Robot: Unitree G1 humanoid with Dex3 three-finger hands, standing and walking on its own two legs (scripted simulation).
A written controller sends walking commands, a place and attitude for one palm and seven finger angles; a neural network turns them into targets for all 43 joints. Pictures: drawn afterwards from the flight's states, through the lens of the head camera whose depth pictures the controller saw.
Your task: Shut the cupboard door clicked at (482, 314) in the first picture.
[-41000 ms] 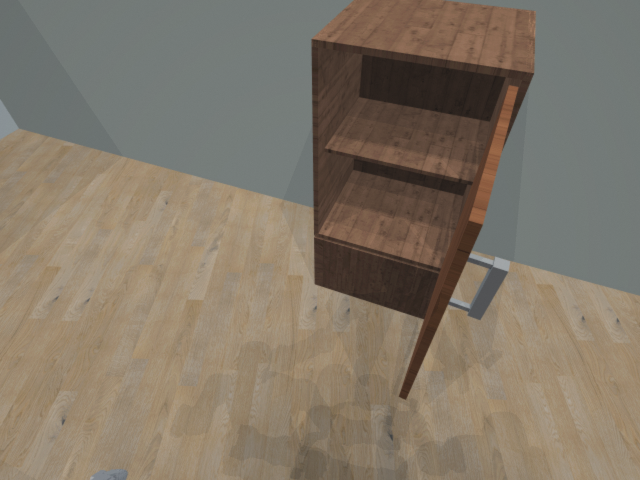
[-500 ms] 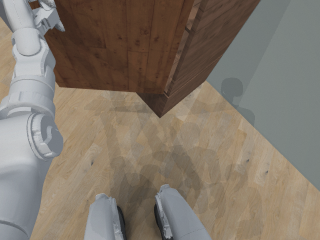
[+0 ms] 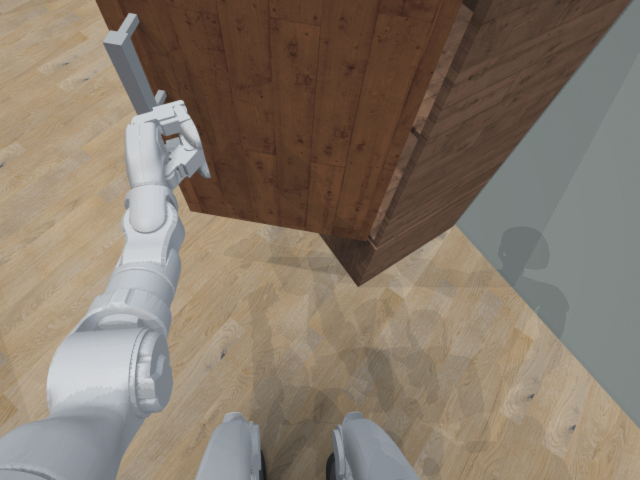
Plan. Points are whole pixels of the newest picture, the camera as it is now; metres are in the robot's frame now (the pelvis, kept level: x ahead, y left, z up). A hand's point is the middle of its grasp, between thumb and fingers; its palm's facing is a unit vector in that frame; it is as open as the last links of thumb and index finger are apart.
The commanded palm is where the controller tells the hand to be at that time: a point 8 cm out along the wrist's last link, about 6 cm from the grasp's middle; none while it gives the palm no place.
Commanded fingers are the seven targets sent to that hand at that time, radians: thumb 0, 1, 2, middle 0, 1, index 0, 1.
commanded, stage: pull the fist back off the door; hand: left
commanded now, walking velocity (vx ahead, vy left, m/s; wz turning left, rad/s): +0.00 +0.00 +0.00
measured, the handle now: (141, 73) +0.64 +0.19 +0.06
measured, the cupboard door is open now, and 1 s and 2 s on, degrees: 47 47 47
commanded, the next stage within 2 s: draw the hand back to the body in 0.16 s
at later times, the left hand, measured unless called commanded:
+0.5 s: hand (173, 174) +0.45 +0.13 +0.09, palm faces +0.10 -0.99 -0.04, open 3.1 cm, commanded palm +0.40 +0.18 +0.10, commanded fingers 0.00 0.90 0.90 -1.30 -1.50 -1.30 -1.50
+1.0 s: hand (20, 280) +0.30 +0.20 +0.17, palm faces +0.15 -0.96 -0.24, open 3.2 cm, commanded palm +0.26 +0.25 +0.19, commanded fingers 0.00 0.90 0.90 -0.83 -0.99 -0.83 -0.99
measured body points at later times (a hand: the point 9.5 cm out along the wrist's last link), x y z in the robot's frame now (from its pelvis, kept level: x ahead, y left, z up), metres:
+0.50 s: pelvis -0.01 +0.00 +0.02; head +0.09 -0.01 +0.46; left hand +0.44 +0.18 +0.10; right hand +0.01 -0.24 -0.11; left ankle +0.03 +0.12 -0.64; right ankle -0.01 -0.10 -0.64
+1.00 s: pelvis +0.01 +0.01 +0.09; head +0.00 -0.01 +0.54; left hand +0.29 +0.25 +0.19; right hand +0.21 -0.21 +0.01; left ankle +0.03 +0.12 -0.64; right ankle -0.01 -0.10 -0.64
